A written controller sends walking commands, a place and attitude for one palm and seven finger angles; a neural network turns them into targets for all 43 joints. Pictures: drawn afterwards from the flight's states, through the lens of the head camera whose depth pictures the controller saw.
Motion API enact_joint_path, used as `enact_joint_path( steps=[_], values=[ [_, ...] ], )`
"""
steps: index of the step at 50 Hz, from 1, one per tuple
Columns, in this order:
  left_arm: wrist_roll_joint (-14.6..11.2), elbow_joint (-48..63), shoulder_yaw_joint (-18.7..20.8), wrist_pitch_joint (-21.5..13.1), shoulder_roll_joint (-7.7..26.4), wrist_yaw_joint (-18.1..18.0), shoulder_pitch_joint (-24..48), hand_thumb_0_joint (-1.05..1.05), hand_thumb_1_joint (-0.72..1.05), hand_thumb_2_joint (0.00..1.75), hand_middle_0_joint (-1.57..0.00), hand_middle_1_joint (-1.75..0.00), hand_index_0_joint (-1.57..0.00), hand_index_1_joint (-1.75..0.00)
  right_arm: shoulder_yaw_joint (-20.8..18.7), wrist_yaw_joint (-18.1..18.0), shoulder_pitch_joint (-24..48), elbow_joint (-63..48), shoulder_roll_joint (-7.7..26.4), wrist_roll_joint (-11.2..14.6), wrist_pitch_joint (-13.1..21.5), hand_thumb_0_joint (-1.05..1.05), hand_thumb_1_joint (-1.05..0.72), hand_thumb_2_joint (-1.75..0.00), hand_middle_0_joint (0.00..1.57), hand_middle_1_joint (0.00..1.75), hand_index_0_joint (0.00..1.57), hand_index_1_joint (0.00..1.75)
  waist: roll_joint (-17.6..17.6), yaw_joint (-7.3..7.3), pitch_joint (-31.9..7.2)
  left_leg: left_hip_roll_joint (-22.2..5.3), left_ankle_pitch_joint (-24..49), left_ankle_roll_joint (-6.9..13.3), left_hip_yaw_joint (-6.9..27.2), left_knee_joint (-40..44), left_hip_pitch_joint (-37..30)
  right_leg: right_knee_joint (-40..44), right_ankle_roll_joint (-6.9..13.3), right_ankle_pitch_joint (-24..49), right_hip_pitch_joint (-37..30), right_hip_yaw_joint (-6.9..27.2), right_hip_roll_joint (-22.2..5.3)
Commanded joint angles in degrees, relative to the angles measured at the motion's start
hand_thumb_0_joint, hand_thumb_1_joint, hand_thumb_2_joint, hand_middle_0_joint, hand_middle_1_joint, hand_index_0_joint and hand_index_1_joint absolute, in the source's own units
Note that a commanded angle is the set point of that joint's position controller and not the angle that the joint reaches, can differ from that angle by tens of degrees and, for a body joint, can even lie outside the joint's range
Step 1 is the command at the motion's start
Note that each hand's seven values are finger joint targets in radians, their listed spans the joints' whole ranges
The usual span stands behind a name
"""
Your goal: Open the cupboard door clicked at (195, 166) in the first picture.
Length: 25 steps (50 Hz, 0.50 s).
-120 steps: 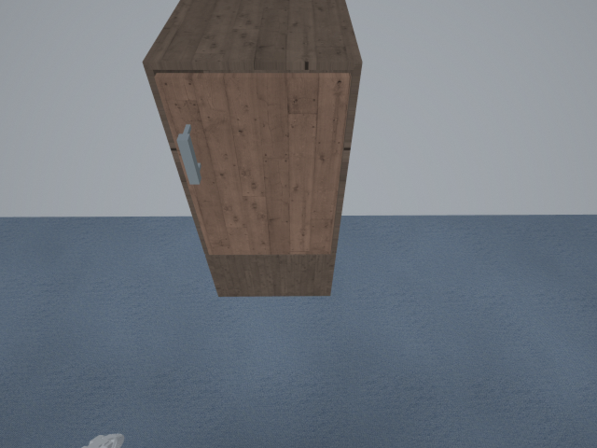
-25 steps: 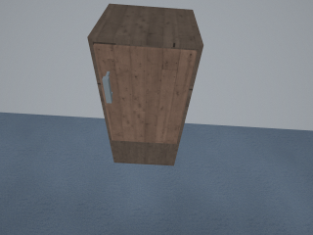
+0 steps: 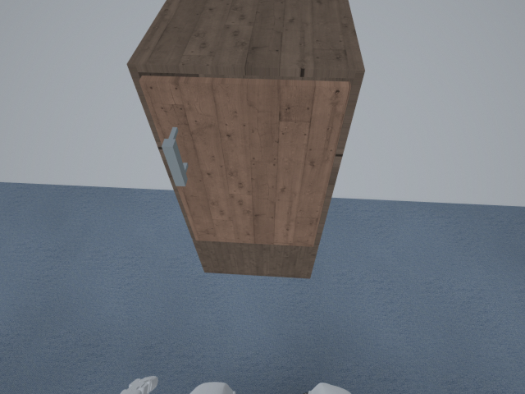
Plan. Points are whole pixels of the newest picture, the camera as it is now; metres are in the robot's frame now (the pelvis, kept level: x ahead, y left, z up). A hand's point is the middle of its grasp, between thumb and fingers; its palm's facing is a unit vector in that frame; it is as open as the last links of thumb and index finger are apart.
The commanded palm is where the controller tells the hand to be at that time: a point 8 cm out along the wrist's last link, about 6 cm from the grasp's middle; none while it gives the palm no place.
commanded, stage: come to a stop and stand still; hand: left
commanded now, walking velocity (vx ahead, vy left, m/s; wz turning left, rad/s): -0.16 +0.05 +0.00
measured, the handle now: (177, 157) +0.58 +0.21 -0.03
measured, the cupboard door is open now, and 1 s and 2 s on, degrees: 0 0 0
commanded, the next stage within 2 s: look again from close up in 1.74 s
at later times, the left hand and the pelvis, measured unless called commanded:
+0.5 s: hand out of the picture -0.03 +0.25 -0.16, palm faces -0.01 -0.98 -0.20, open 7.4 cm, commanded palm none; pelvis -0.01 +0.05 +0.02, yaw -3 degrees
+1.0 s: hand out of the picture -0.01 +0.16 -0.16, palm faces -0.01 -0.98 -0.19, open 7.3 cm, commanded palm none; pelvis -0.01 -0.01 +0.02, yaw -3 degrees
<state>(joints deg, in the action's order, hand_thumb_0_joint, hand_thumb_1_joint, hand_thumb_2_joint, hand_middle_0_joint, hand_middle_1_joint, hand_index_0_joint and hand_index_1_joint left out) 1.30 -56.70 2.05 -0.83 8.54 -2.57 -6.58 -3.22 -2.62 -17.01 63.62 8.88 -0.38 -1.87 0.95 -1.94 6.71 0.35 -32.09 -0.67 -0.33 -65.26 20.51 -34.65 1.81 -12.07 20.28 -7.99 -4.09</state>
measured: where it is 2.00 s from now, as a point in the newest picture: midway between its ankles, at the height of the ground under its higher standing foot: outside the picture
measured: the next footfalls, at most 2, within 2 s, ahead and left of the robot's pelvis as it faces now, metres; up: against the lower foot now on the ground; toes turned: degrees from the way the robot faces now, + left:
left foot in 0.20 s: +0.05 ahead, +0.16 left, +0.00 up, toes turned +0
right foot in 0.60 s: -0.02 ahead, -0.10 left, +0.00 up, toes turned -5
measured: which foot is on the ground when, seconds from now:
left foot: up 0.00-0.18, down 0.20-1.00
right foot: down 0.00-0.20, up 0.22-0.58, down 0.60-1.00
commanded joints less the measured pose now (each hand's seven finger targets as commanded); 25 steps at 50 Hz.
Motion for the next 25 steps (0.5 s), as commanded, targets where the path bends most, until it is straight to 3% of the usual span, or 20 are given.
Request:
enact_joint_path(
  steps=[1,5,7,8,9,10,11,13,15,18,22,25],
  values=[
    [0.62,3.57,2.93,1.30,11.47,-0.68,-2.96,0.00,0.90,0.90,-0.20,-0.30,-0.20,-0.30,-0.79,1.47,-5.94,-3.81,1.20,-0.52,-1.36,0.00,-0.90,-0.90,0.20,0.30,0.20,0.30,-9.59,0.15,-7.53,-2.16,5.33,-1.37,-0.32,1.82,-1.55,14.17,8.42,24.52,2.92,9.76,-15.00],
    [1.27,5.16,3.38,2.18,12.26,-0.02,-2.68,0.00,0.90,0.90,-0.20,-0.30,-0.20,-0.30,-0.89,1.81,-3.46,-6.88,2.51,-0.57,-0.21,0.00,-0.90,-0.90,0.20,0.30,0.20,0.30,-12.07,0.73,-8.63,-1.97,6.28,-0.88,-2.03,13.71,-4.23,14.18,7.30,8.38,2.46,11.62,-12.85],
    [0.84,5.65,3.37,2.63,11.99,0.38,-2.68,0.00,0.90,0.90,-0.20,-0.30,-0.20,-0.30,-0.64,1.80,-5.24,-7.05,3.06,-0.63,0.81,0.00,-0.90,-0.90,0.20,0.30,0.20,0.30,-10.36,-0.64,-8.89,-0.93,13.40,-0.57,-4.33,27.21,-10.24,11.73,4.51,-1.39,4.46,10.92,-10.02],
    [0.31,5.67,2.89,3.05,10.71,0.70,-3.36,0.00,0.90,0.90,-0.20,-0.30,-0.20,-0.30,-0.67,1.80,-6.63,-7.00,4.44,-0.56,1.32,0.00,-0.90,-0.90,0.20,0.30,0.20,0.30,-6.48,-1.56,-8.68,-1.71,16.42,-0.48,-2.83,35.67,-14.61,7.85,2.20,-9.54,7.77,9.41,-7.72],
    [-0.23,6.40,2.02,3.46,6.68,1.02,-4.93,0.00,0.90,0.90,-0.20,-0.30,-0.20,-0.30,-1.39,1.68,-6.14,-7.94,9.05,-1.08,2.06,0.00,-0.90,-0.90,0.20,0.30,0.20,0.30,9.53,-1.43,-5.91,-11.07,9.97,1.99,11.68,46.66,-11.50,-2.92,-1.10,-16.50,12.35,5.55,-1.37],
    [-0.38,7.19,1.49,3.46,4.98,1.02,-5.45,0.00,0.90,0.90,-0.20,-0.30,-0.20,-0.30,-1.74,1.39,-2.08,-10.94,13.19,-1.52,2.30,0.00,-0.90,-0.90,0.20,0.30,0.20,0.30,19.15,-0.55,-2.36,-21.32,6.76,5.98,25.28,56.12,-0.53,-12.52,-3.46,-20.06,10.92,5.20,3.48],
    [0.11,6.89,2.34,3.48,7.74,1.13,-4.85,0.00,0.90,0.90,-0.20,-0.30,-0.20,-0.30,-1.96,0.73,2.47,-12.16,15.28,-1.93,2.49,0.00,-0.90,-0.90,0.20,0.30,0.20,0.30,14.98,0.32,-1.64,-22.52,3.51,9.41,27.16,57.51,4.27,-18.73,-2.98,-17.15,8.70,10.39,2.34],
    [0.43,3.36,2.98,3.43,8.09,1.97,-8.34,0.00,0.90,0.90,-0.20,-0.30,-0.20,-0.30,-0.61,0.19,8.02,-12.46,11.77,-1.90,2.62,0.00,-0.90,-0.90,0.20,0.30,0.20,0.30,9.97,3.17,-1.27,-17.02,1.79,7.74,18.35,56.34,2.46,-24.33,-3.21,-10.18,8.26,11.75,2.67],
    [0.34,0.83,2.55,3.30,7.52,2.57,-11.78,0.00,0.90,0.90,-0.20,-0.30,-0.20,-0.30,-0.08,-0.02,8.27,-12.06,9.98,-1.35,2.86,0.00,-0.90,-0.90,0.20,0.30,0.20,0.30,7.07,3.57,-3.02,-14.53,9.30,6.97,11.50,54.82,-2.42,-23.92,-3.95,-6.74,8.04,10.80,2.56],
    [0.33,0.54,1.91,3.25,6.95,2.67,-11.16,0.00,0.90,0.90,-0.20,-0.30,-0.20,-0.30,-0.48,-0.47,3.01,-9.56,9.98,-1.13,2.74,0.00,-0.90,-0.90,0.20,0.30,0.20,0.30,6.02,1.25,-4.88,-15.87,19.99,8.33,10.27,53.10,-12.10,-18.61,-4.66,-8.30,9.13,9.66,2.18],
    [0.07,0.31,1.18,3.26,5.39,2.67,-9.28,0.00,0.90,0.90,-0.20,-0.30,-0.20,-0.30,-1.22,-0.78,-0.97,-6.67,11.30,-1.28,2.32,0.00,-0.90,-0.90,0.20,0.30,0.20,0.30,6.04,-0.88,-6.20,-18.31,31.59,9.94,10.65,50.30,-16.99,-9.29,-4.46,-13.55,5.45,7.88,1.68],
    [-0.27,-1.26,0.66,2.75,4.36,2.39,-11.26,0.00,0.90,0.90,-0.20,-0.30,-0.20,-0.30,-1.22,-0.46,-0.58,-4.91,11.36,-1.15,2.09,0.00,-0.90,-0.90,0.20,0.30,0.20,0.30,8.81,-0.17,-6.64,-16.55,35.95,9.00,9.07,48.16,-14.57,-0.49,-3.60,-12.27,-1.09,6.49,2.44]
  ],
)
